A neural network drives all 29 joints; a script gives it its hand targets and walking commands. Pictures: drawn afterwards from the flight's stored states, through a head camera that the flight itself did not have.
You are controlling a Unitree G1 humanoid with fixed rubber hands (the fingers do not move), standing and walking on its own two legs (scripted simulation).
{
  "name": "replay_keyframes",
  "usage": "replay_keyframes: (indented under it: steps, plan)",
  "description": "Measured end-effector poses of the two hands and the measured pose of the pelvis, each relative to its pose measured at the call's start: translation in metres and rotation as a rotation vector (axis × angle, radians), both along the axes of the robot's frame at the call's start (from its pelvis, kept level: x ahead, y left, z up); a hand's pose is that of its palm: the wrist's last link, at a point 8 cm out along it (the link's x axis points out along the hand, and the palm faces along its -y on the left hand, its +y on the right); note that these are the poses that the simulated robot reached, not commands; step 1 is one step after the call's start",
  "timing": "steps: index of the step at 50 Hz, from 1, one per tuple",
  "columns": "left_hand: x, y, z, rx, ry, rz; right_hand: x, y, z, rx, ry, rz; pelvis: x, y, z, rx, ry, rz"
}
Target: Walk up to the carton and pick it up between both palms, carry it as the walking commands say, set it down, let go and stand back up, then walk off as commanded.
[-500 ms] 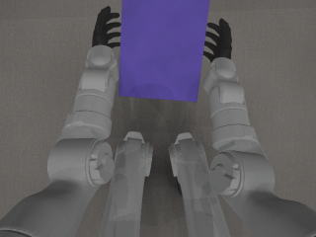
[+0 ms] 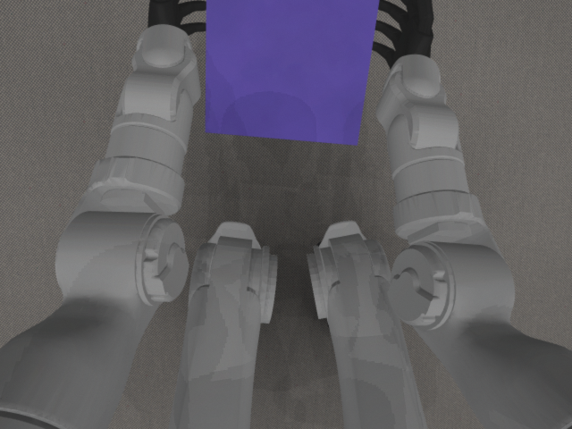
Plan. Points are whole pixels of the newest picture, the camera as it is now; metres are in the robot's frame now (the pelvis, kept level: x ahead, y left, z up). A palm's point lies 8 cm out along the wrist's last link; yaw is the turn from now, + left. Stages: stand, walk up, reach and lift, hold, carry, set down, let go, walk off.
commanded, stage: set down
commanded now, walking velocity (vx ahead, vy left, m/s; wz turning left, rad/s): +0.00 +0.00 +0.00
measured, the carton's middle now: (288, 45) +0.55 +0.02 -0.23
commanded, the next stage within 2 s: none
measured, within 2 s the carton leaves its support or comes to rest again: neither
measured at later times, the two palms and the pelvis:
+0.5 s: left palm (177, 37) +0.53 +0.15 -0.19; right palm (395, 63) +0.52 -0.12 -0.18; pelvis +0.01 -0.01 -0.02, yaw +0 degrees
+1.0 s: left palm (180, 38) +0.53 +0.15 -0.19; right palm (398, 66) +0.52 -0.12 -0.19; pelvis +0.00 +0.00 -0.03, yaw +0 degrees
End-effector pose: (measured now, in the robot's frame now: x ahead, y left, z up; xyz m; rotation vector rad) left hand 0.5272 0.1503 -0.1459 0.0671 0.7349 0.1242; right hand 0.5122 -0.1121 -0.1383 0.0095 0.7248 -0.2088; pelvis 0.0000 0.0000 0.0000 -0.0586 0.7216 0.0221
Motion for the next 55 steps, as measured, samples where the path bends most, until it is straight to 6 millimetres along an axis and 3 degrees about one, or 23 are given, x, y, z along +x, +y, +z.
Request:
replay_keyframes:
  steps: [15,55]
  plan:
    - [0.008,-0.003,-0.034,-0.008,0.032,-0.028,0.006,-0.007,-0.038,0.009,0.026,0.024,0.008,-0.002,-0.018,0.020,-0.060,-0.016]
    - [0.009,0.000,-0.049,-0.040,0.048,-0.077,0.006,-0.011,-0.054,0.025,0.041,0.070,0.001,-0.002,-0.035,0.020,-0.138,-0.023]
